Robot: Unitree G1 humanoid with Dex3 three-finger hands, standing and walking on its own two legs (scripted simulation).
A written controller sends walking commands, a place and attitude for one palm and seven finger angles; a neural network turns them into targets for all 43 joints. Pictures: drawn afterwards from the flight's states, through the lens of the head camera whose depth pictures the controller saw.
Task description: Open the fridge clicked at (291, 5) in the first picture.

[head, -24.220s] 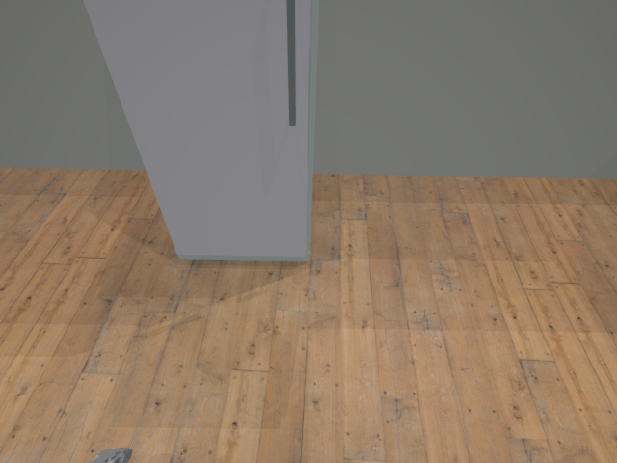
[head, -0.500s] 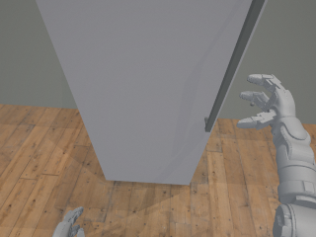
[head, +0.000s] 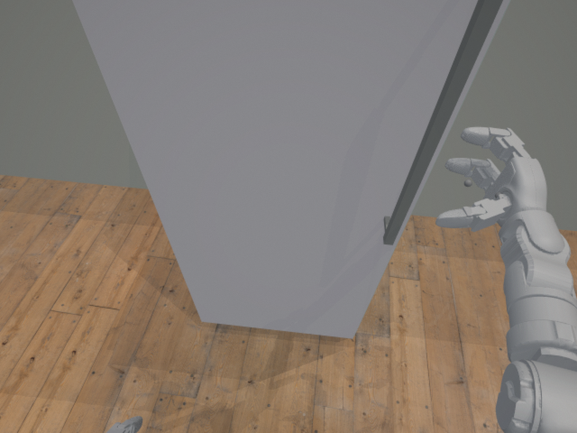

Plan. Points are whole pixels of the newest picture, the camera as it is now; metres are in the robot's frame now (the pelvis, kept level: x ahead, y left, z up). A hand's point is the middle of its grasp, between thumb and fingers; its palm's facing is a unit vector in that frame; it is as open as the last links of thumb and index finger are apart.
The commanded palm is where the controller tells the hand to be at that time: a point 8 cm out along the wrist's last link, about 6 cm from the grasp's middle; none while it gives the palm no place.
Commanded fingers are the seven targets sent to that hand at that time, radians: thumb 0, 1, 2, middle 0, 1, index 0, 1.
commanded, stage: move the hooked fingers beside the handle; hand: right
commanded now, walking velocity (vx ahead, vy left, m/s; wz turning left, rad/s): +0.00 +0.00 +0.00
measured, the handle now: (426, 136) +0.49 -0.13 +0.18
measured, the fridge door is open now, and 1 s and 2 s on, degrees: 0 0 0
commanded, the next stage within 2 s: feel for the door with the fingertips in 0.52 s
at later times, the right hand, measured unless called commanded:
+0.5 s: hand (463, 189) +0.42 -0.17 +0.15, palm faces -0.01 +1.00 +0.00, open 14.0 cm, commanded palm +0.39 -0.23 +0.15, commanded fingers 0.00 0.50 -0.30 0.30 1.20 0.30 1.20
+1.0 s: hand (437, 191) +0.41 -0.14 +0.15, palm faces +0.00 +1.00 +0.00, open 14.0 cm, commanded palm +0.39 -0.19 +0.15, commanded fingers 0.00 0.50 -0.30 0.30 1.20 0.30 1.20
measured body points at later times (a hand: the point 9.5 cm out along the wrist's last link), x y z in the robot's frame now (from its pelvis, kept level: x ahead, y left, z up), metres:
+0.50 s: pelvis -0.01 +0.00 +0.00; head +0.01 +0.00 +0.45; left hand +0.11 +0.24 -0.10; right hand +0.41 -0.23 +0.15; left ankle +0.00 +0.12 -0.73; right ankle -0.02 -0.11 -0.73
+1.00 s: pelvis -0.02 +0.01 +0.00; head +0.00 +0.02 +0.45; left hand +0.09 +0.26 -0.11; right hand +0.41 -0.19 +0.15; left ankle +0.00 +0.12 -0.73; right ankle -0.02 -0.11 -0.73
